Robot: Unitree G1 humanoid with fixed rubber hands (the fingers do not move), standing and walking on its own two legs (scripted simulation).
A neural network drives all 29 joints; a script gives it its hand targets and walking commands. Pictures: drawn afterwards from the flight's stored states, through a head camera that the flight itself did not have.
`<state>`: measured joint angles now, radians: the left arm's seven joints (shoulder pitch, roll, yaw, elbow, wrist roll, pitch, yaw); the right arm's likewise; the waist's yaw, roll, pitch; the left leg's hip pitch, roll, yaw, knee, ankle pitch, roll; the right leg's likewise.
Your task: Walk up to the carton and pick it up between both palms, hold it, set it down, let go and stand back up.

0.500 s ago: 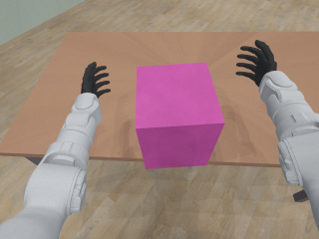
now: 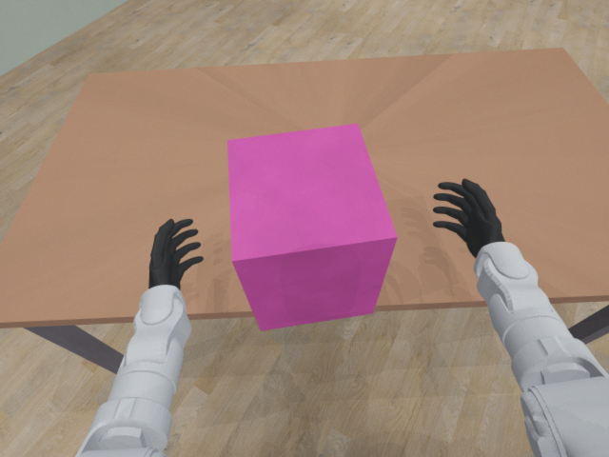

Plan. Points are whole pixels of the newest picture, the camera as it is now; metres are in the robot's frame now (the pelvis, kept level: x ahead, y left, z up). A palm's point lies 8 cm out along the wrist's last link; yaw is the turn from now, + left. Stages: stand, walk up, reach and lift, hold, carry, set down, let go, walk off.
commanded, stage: set down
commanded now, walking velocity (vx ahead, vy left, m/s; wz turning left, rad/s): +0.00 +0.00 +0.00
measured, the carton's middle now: (306, 233) +0.46 +0.05 -0.04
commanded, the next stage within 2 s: none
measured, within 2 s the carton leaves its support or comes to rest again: neither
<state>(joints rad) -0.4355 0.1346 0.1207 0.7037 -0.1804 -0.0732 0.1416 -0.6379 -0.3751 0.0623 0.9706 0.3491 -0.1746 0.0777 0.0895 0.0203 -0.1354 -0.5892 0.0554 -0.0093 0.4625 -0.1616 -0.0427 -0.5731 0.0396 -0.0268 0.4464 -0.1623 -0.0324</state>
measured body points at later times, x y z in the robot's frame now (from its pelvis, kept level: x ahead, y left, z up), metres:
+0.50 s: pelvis +0.01 +0.01 +0.00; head +0.06 +0.01 +0.45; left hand +0.31 +0.22 -0.01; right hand +0.36 -0.21 +0.00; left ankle +0.02 +0.15 -0.73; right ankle +0.02 -0.09 -0.73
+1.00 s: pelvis +0.01 +0.01 -0.01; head +0.04 +0.00 +0.44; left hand +0.27 +0.21 -0.04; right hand +0.29 -0.23 -0.04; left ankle +0.02 +0.15 -0.73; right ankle +0.02 -0.09 -0.73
